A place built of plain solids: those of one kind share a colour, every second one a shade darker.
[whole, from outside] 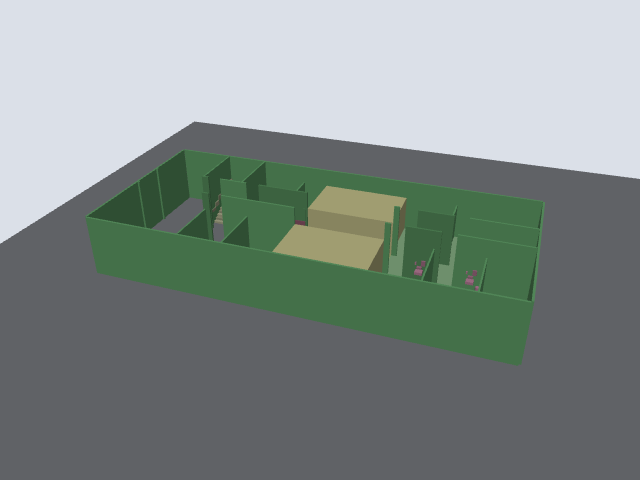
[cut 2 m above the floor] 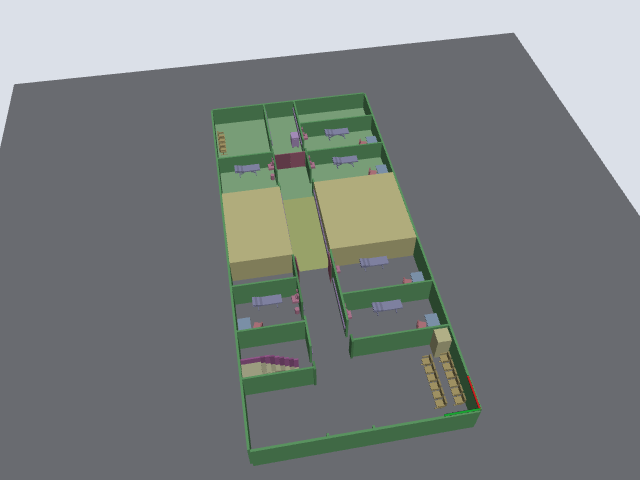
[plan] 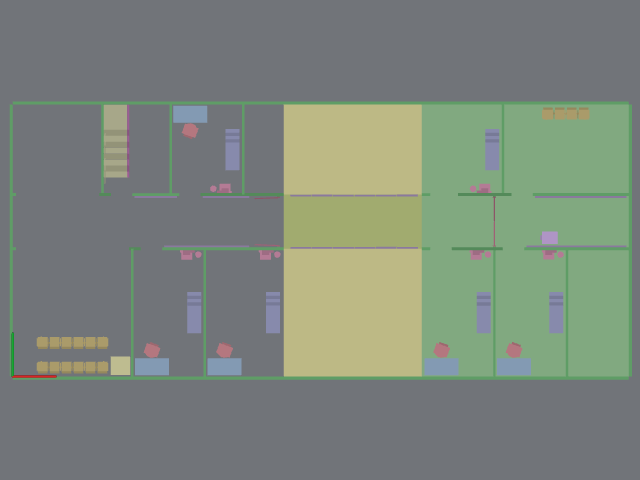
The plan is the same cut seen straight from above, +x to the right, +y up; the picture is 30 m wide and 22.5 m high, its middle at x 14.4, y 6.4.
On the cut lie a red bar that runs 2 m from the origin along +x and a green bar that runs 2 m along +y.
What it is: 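Two hospital wings' corridors, 2.54 m wide, joined by a ramp of 8 per cent rising 0.49 m, 28.9 x 12.7 m in all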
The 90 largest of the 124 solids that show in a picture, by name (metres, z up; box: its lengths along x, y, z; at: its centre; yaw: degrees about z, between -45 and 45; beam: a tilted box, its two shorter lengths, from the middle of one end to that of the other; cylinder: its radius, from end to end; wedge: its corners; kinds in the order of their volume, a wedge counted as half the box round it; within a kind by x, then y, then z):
{
 "service_1": {"box": [6.47, 5.99, 3.19], "at": [15.94, 2.99, 1.55]},
 "service_2": {"box": [6.47, 4.22, 3.19], "at": [15.94, 10.64, 1.55]},
 "wall_1": {"box": [0.15, 12.75, 4.5], "at": [-0.07, 6.37, 2.2]},
 "wall_2": {"box": [0.15, 0.14, 4.5], "at": [0.07, 5.99, 2.2]},
 "wall_3": {"box": [0.15, 0.14, 4.5], "at": [0.07, 8.53, 2.2]},
 "wall_4": {"box": [0.12, 4.22, 4.5], "at": [4.2, 10.64, 2.2]},
 "wall_5": {"box": [0.55, 0.14, 4.5], "at": [4.33, 8.53, 2.2]},
 "wall_6": {"box": [0.12, 5.99, 3.19], "at": [5.6, 2.99, 1.55]},
 "wall_7": {"box": [0.55, 0.14, 4.5], "at": [5.72, 5.99, 2.2]},
 "wall_8": {"box": [2.2, 0.14, 4.5], "at": [6.7, 8.53, 2.2]},
 "wall_9": {"box": [0.12, 4.22, 4.5], "at": [7.4, 10.64, 2.2]},
 "wall_10": {"box": [0.12, 5.99, 3.19], "at": [9.0, 2.99, 1.55]},
 "wall_11": {"box": [5.7, 0.14, 4.5], "at": [9.85, 5.99, 2.2]},
 "wall_12": {"box": [3.9, 0.14, 4.5], "at": [10.75, 8.53, 2.2]},
 "wall_13": {"box": [0.12, 4.22, 3.19], "at": [10.8, 10.64, 1.55]},
 "wall_14": {"box": [28.87, 0.15, 4.5], "at": [14.44, -0.07, 2.2]},
 "wall_15": {"box": [28.87, 0.15, 4.5], "at": [14.44, 12.82, 2.2]},
 "wall_16": {"box": [0.4, 0.14, 4.5], "at": [19.37, 5.99, 2.2]},
 "wall_17": {"box": [0.4, 0.14, 4.5], "at": [19.37, 8.53, 2.2]},
 "wall_18": {"box": [2.4, 0.14, 4.5], "at": [21.77, 5.99, 2.2]},
 "wall_19": {"box": [2.5, 0.14, 4.5], "at": [22.12, 8.53, 2.2]},
 "wall_20": {"box": [0.12, 5.99, 3.19], "at": [22.57, 2.99, 1.55]},
 "wall_21": {"box": [0.12, 4.22, 3.19], "at": [22.97, 10.64, 1.55]},
 "wall_22": {"box": [0.12, 5.99, 3.19], "at": [25.97, 2.99, 1.55]},
 "wall_23": {"box": [4.9, 0.14, 4.5], "at": [26.42, 5.99, 2.2]},
 "wall_24": {"box": [4.5, 0.14, 4.5], "at": [26.62, 8.53, 2.2]},
 "wall_25": {"box": [0.15, 12.75, 4.5], "at": [28.95, 6.37, 2.2]},
 "wing_1": {"box": [9.7, 12.75, 0.54], "at": [24.02, 6.37, 0.22]},
 "ramp_1": {"wedge": [[12.7, 5.99, -0.05], [12.7, 5.99, 0.0], [12.7, 8.53, -0.05], [12.7, 8.53, 0.0], [19.17, 5.99, -0.05], [19.17, 5.99, 0.49], [19.17, 8.53, -0.05], [19.17, 8.53, 0.49]]},
 "stairs_indoor_1": {"box": [1.1, 0.28, 0.22], "at": [4.81, 9.47, 0.06]},
 "stairs_indoor_2": {"box": [1.1, 0.28, 0.39], "at": [4.81, 9.75, 0.14]},
 "stairs_indoor_3": {"box": [1.1, 0.28, 0.56], "at": [4.81, 10.03, 0.23]},
 "stairs_indoor_4": {"box": [1.1, 0.28, 0.73], "at": [4.81, 10.31, 0.32]},
 "stairs_indoor_5": {"box": [1.1, 0.28, 0.9], "at": [4.81, 10.59, 0.4]},
 "stairs_indoor_6": {"box": [1.1, 0.28, 1.07], "at": [4.81, 10.87, 0.48]},
 "stairs_indoor_7": {"box": [1.1, 0.28, 1.24], "at": [4.81, 11.15, 0.57]},
 "stairs_indoor_8": {"box": [1.1, 0.28, 1.41], "at": [4.81, 11.43, 0.66]},
 "stairs_indoor_9": {"box": [1.1, 1.18, 1.58], "at": [4.81, 12.16, 0.74]},
 "vending_machine_1": {"box": [0.92, 0.87, 1.88], "at": [5.05, 0.51, 0.89]},
 "treatment_couch_1": {"box": [0.66, 1.93, 0.1], "at": [8.5, 2.99, 0.57]},
 "treatment_couch_2": {"box": [0.66, 1.93, 0.1], "at": [10.3, 10.64, 0.57]},
 "treatment_couch_3": {"box": [0.66, 1.93, 0.1], "at": [12.2, 2.99, 0.57]},
 "treatment_couch_4": {"box": [0.66, 1.93, 0.1], "at": [22.07, 2.99, 1.06]},
 "treatment_couch_5": {"box": [0.66, 1.93, 0.1], "at": [22.47, 10.64, 1.06]},
 "treatment_couch_6": {"box": [0.66, 1.93, 0.1], "at": [25.47, 2.99, 1.06]},
 "stair_wall_1": {"box": [0.1, 0.28, 1.12], "at": [5.41, 9.47, 0.51]},
 "stair_wall_2": {"box": [0.1, 0.28, 1.29], "at": [5.41, 9.75, 0.59]},
 "stair_wall_3": {"box": [0.1, 0.28, 1.46], "at": [5.41, 10.03, 0.68]},
 "stair_wall_4": {"box": [0.1, 0.28, 1.63], "at": [5.41, 10.31, 0.77]},
 "stair_wall_5": {"box": [0.1, 0.28, 1.8], "at": [5.41, 10.59, 0.85]},
 "stair_wall_6": {"box": [0.1, 0.28, 1.97], "at": [5.41, 10.87, 0.94]},
 "stair_wall_7": {"box": [0.1, 0.28, 2.14], "at": [5.41, 11.15, 1.02]},
 "stair_wall_8": {"box": [0.1, 1.18, 2.48], "at": [5.41, 12.16, 1.19]},
 "desk_1": {"box": [1.6, 0.8, 0.07], "at": [6.52, 0.46, 0.69]},
 "desk_2": {"box": [1.6, 0.8, 0.07], "at": [8.32, 12.29, 0.69]},
 "desk_3": {"box": [1.6, 0.8, 0.07], "at": [9.92, 0.46, 0.69]},
 "desk_4": {"box": [1.6, 0.8, 0.07], "at": [20.09, 0.46, 1.19]},
 "desk_5": {"box": [1.6, 0.8, 0.07], "at": [23.49, 0.46, 1.19]},
 "task_chair_1": {"box": [0.68, 0.48, 0.26], "at": [6.53, 1.23, 0.58], "yaw": -19.9},
 "task_chair_2": {"box": [0.68, 0.48, 0.26], "at": [8.31, 11.52, 0.58], "yaw": -19.9},
 "task_chair_3": {"box": [0.68, 0.48, 0.26], "at": [9.93, 1.23, 0.58], "yaw": -19.9},
 "task_chair_4": {"box": [0.68, 0.48, 0.26], "at": [20.1, 1.23, 1.07], "yaw": -19.9},
 "task_chair_5": {"box": [0.68, 0.48, 0.26], "at": [23.5, 1.23, 1.07], "yaw": -19.9},
 "fire_doors_1": {"box": [1.12, 0.06, 2.15], "at": [11.89, 6.16, 1.02], "yaw": -2.0},
 "fire_doors_2": {"box": [0.06, 1.12, 2.15], "at": [22.57, 6.7, 1.52]},
 "fire_doors_3": {"box": [0.06, 1.12, 2.15], "at": [22.57, 7.82, 1.52]},
 "cart_ward_1": {"box": [0.74, 0.59, 0.92], "at": [25.17, 6.51, 1.08]},
 "sink_clinical_1": {"box": [0.52, 0.44, 0.2], "at": [8.15, 5.7, 0.76]},
 "sink_clinical_2": {"box": [0.52, 0.44, 0.2], "at": [9.95, 8.82, 0.76]},
 "sink_clinical_3": {"box": [0.52, 0.44, 0.2], "at": [11.85, 5.7, 0.76]},
 "sink_clinical_4": {"box": [0.52, 0.44, 0.2], "at": [21.72, 5.7, 1.25]},
 "sink_clinical_5": {"box": [0.52, 0.44, 0.2], "at": [22.12, 8.82, 1.25]},
 "sink_clinical_6": {"box": [0.52, 0.44, 0.2], "at": [25.12, 5.7, 1.25]},
 "beam_seat_1": {"box": [0.47, 0.48, 0.08], "at": [1.4, 0.46, 0.41]},
 "beam_seat_2": {"box": [0.47, 0.48, 0.08], "at": [1.4, 1.61, 0.41]},
 "beam_seat_3": {"box": [0.47, 0.48, 0.08], "at": [1.96, 0.46, 0.41]},
 "beam_seat_4": {"box": [0.47, 0.48, 0.08], "at": [1.96, 1.61, 0.41]},
 "beam_seat_5": {"box": [0.47, 0.48, 0.08], "at": [2.52, 0.46, 0.41]},
 "beam_seat_6": {"box": [0.47, 0.48, 0.08], "at": [2.52, 1.61, 0.41]},
 "beam_seat_7": {"box": [0.47, 0.48, 0.08], "at": [3.08, 0.46, 0.41]},
 "beam_seat_8": {"box": [0.47, 0.48, 0.08], "at": [3.08, 1.61, 0.41]},
 "beam_seat_9": {"box": [0.47, 0.48, 0.08], "at": [3.64, 0.46, 0.41]},
 "beam_seat_10": {"box": [0.47, 0.48, 0.08], "at": [3.64, 1.61, 0.41]},
 "beam_seat_11": {"box": [0.47, 0.48, 0.08], "at": [4.2, 0.46, 0.41]},
 "beam_seat_12": {"box": [0.47, 0.48, 0.08], "at": [4.2, 1.61, 0.41]},
 "handrail_wall_1": {"box": [2.0, 0.09, 0.14], "at": [6.7, 8.42, 0.9]},
 "handrail_wall_2": {"box": [3.98, 0.09, 0.14], "at": [9.09, 6.1, 0.9]},
 "handrail_wall_3": {"box": [2.18, 0.09, 0.14], "at": [9.99, 8.42, 0.9]},
 "handrail_wall_4": {"box": [4.7, 0.09, 0.14], "at": [26.42, 6.1, 1.39]},
 "handrail_wall_5": {"box": [4.3, 0.09, 0.14], "at": [26.62, 8.42, 1.39]}
}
